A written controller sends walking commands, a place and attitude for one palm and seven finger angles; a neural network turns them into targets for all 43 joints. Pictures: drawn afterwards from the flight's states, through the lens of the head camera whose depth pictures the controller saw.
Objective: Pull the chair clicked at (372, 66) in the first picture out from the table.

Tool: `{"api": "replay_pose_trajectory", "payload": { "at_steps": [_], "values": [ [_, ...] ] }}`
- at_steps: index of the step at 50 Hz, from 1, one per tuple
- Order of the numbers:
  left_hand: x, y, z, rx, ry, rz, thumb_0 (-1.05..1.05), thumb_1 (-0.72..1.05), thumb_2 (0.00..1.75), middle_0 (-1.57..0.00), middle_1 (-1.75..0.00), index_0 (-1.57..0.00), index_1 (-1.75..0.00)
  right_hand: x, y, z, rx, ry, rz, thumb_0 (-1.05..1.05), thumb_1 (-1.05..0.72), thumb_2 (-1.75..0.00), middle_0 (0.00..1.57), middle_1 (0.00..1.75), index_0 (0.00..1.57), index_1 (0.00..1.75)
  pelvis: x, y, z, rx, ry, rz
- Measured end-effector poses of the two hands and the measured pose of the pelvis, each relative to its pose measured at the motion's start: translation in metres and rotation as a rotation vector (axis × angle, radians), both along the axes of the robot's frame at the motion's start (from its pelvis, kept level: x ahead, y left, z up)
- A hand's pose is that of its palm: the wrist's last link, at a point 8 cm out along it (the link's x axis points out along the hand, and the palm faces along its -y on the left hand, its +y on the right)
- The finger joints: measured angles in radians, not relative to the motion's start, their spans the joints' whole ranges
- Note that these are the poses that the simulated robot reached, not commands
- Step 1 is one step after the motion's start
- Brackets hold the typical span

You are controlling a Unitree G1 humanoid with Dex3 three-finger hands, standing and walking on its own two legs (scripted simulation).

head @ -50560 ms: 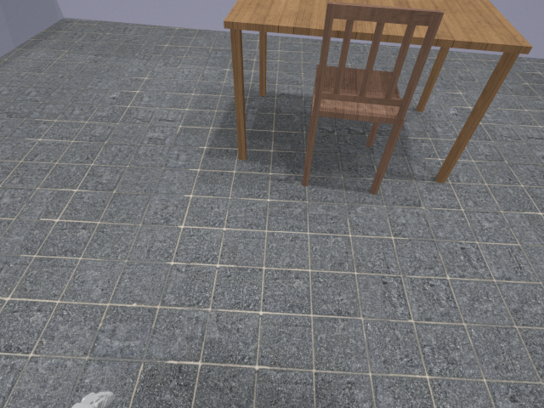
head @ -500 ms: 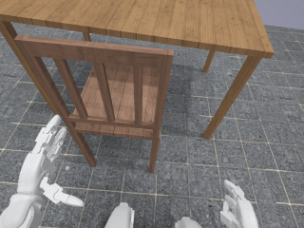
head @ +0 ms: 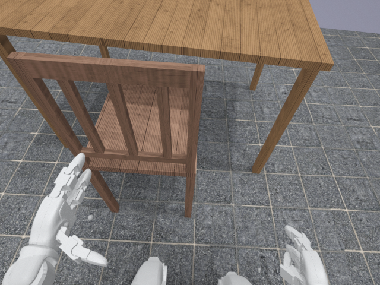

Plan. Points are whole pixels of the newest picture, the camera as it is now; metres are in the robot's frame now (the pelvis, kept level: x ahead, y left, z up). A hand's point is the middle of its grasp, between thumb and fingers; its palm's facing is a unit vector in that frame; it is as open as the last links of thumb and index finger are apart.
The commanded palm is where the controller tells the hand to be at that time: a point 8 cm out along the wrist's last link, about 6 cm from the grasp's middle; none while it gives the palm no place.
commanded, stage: raise the hand toward the chair's back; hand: left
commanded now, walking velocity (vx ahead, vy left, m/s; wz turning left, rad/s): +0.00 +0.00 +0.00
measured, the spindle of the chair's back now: (125, 123) +0.50 +0.19 +0.00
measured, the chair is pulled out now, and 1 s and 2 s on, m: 0.17 0.17 0.17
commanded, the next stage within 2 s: aim the fingers beside a spindle in 0.02 s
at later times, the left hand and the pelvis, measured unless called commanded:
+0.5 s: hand (99, 198) +0.28 +0.19 +0.04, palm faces -0.05 -1.00 -0.05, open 16.9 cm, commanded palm +0.26 +0.25 +0.04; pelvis -0.01 -0.01 -0.01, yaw +0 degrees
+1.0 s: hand (112, 183) +0.32 +0.18 +0.01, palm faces -0.07 -1.00 -0.02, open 16.9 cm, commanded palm +0.31 +0.24 +0.02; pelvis +0.00 +0.00 -0.02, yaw -1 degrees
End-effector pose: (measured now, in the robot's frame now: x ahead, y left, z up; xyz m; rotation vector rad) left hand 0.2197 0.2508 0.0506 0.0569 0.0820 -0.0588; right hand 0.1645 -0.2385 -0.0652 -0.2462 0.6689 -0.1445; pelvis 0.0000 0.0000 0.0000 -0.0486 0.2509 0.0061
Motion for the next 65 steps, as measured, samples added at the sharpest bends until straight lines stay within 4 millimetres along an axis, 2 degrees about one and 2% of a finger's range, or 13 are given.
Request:
{"api": "replay_pose_trajectory", "payload": {
  "at_steps": [6,12,16,24,30,39,47,59,65],
  "values": [
    [-0.001,0.002,0.009,0.006,-0.058,0.044,-0.02,-0.50,0.30,-0.06,-0.08,-0.06,-0.09,0.002,-0.001,-0.001,0.010,-0.010,0.008,0.01,-0.90,-0.90,0.20,0.30,0.20,0.30,-0.001,-0.004,0.000,0.003,-0.003,0.003],
    [0.004,-0.002,-0.002,0.002,-0.020,0.022,-0.02,-0.50,0.30,-0.06,-0.08,-0.06,-0.08,0.000,-0.005,-0.007,0.005,-0.001,0.017,0.01,-0.90,-0.90,0.20,0.30,0.20,0.30,-0.004,-0.008,-0.004,0.004,0.004,0.005],
    [0.014,-0.003,-0.009,-0.001,-0.018,0.007,-0.02,-0.50,0.30,-0.06,-0.08,-0.06,-0.09,-0.005,-0.011,-0.011,-0.010,0.015,0.010,0.01,-0.90,-0.90,0.20,0.30,0.20,0.30,-0.005,-0.010,-0.006,0.005,0.014,0.002],
    [0.037,-0.004,-0.006,-0.011,-0.063,0.007,-0.02,-0.50,0.30,-0.06,-0.08,-0.06,-0.09,-0.020,-0.019,-0.018,-0.019,0.060,-0.020,0.01,-0.90,-0.90,0.20,0.30,0.20,0.30,-0.005,-0.010,-0.009,0.007,0.029,-0.005],
    [0.044,-0.004,-0.020,-0.016,-0.005,0.004,-0.02,-0.50,0.30,-0.06,-0.08,-0.06,-0.09,-0.026,-0.021,-0.022,-0.018,0.088,-0.037,0.01,-0.90,-0.90,0.20,0.30,0.20,0.30,-0.004,-0.009,-0.010,0.011,0.042,-0.013],
    [0.059,-0.001,-0.022,-0.012,-0.068,0.018,-0.02,-0.50,0.30,-0.06,-0.08,-0.06,-0.09,-0.028,-0.019,-0.029,-0.033,0.121,-0.027,0.01,-0.90,-0.90,0.20,0.30,0.20,0.30,-0.005,-0.005,-0.016,0.006,0.063,-0.013],
    [0.079,-0.008,-0.036,-0.034,-0.021,-0.014,-0.02,-0.50,0.30,-0.06,-0.08,-0.06,-0.08,-0.026,-0.013,-0.035,-0.027,0.137,-0.027,0.01,-0.90,-0.90,0.20,0.30,0.20,0.30,-0.005,-0.001,-0.019,0.004,0.082,-0.016],
    [0.102,-0.007,-0.040,-0.024,-0.048,0.013,-0.02,-0.50,0.30,-0.06,-0.08,-0.06,-0.09,-0.032,-0.008,-0.044,-0.019,0.192,-0.030,0.01,-0.90,-0.90,0.20,0.30,0.20,0.30,-0.004,0.002,-0.024,0.005,0.105,-0.023],
    [0.108,-0.018,-0.050,-0.032,-0.024,-0.011,-0.02,-0.50,0.30,-0.06,-0.08,-0.06,-0.08,-0.039,-0.011,-0.050,-0.023,0.224,-0.041,0.01,-0.90,-0.90,0.20,0.30,0.20,0.30,-0.005,0.003,-0.027,0.004,0.115,-0.023]
  ]
}}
